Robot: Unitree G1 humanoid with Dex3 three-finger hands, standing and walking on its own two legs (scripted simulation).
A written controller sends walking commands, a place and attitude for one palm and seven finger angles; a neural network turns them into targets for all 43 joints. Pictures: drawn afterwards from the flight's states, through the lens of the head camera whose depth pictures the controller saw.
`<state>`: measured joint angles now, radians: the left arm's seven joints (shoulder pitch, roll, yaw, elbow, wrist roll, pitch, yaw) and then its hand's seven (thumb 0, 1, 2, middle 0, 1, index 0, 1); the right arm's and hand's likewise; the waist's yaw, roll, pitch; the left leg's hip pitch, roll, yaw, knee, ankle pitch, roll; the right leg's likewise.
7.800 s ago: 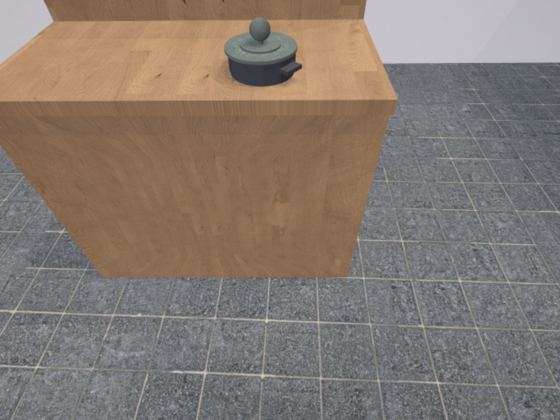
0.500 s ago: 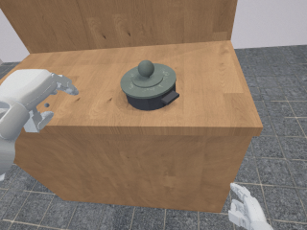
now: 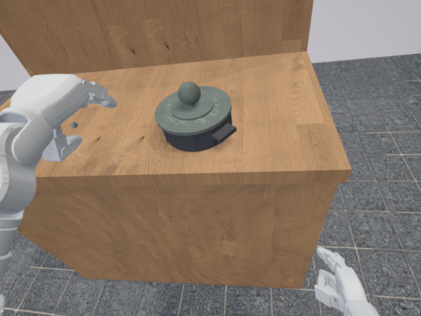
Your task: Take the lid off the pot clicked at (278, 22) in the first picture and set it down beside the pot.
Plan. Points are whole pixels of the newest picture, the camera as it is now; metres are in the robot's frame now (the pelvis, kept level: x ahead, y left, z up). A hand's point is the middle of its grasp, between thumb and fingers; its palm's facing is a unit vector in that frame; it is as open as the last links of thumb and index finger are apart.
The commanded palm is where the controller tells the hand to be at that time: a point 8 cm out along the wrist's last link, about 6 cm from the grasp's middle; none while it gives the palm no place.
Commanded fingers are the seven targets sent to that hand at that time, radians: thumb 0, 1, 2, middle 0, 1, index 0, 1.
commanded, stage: reach forward and open the fingers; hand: left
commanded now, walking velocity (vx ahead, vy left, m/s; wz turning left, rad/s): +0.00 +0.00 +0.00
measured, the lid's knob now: (189, 93) +0.53 +0.10 +0.17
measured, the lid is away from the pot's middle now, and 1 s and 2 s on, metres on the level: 0.00 0.00 0.00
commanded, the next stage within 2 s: move the open hand above the knob in 0.18 s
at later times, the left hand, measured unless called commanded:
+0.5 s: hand (90, 121) +0.34 +0.21 +0.25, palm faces +0.01 -0.01 -1.00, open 10.1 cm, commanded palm +0.31 +0.21 +0.32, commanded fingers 0.00 -0.43 1.74 -0.88 -0.08 -0.88 -0.08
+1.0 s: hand (121, 82) +0.41 +0.18 +0.27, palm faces +0.07 +0.00 -1.00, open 10.1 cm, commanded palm +0.37 +0.18 +0.32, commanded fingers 0.00 -0.43 1.74 -0.88 -0.08 -0.88 -0.08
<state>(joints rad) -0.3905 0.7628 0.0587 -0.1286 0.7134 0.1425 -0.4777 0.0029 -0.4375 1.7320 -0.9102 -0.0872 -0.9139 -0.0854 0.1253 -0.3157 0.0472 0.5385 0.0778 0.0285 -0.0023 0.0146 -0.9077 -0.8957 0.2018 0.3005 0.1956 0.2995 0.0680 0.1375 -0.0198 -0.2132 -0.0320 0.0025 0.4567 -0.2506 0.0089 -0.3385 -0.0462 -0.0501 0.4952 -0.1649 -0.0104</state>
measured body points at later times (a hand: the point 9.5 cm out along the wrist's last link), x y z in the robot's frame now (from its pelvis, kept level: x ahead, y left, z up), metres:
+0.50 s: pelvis +0.01 +0.00 +0.00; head +0.01 -0.06 +0.45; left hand +0.34 +0.21 +0.30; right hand +0.24 -0.20 -0.10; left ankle -0.01 +0.12 -0.74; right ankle +0.06 -0.11 -0.74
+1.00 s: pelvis +0.02 +0.01 +0.00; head +0.03 -0.06 +0.45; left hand +0.40 +0.17 +0.33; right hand +0.22 -0.21 -0.11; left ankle -0.01 +0.12 -0.74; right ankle +0.06 -0.11 -0.74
